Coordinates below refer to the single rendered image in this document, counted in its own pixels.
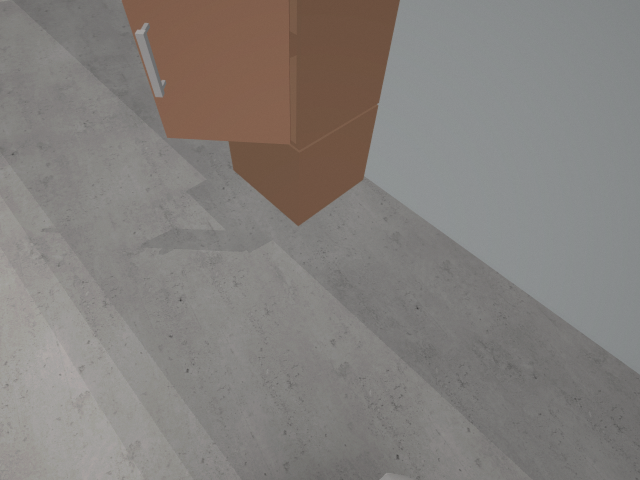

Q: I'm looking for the cupboard door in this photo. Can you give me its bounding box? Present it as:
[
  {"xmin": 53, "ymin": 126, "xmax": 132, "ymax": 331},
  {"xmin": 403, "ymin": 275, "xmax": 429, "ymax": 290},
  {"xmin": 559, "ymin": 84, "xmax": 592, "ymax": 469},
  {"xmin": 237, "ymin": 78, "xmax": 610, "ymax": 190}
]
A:
[{"xmin": 122, "ymin": 0, "xmax": 291, "ymax": 144}]

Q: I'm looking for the handle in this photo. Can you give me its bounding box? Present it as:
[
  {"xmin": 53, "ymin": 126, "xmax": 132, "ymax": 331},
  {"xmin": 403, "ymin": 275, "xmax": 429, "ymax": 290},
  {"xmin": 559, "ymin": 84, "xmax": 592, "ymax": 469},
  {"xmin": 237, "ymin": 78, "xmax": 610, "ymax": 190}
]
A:
[{"xmin": 135, "ymin": 23, "xmax": 166, "ymax": 97}]

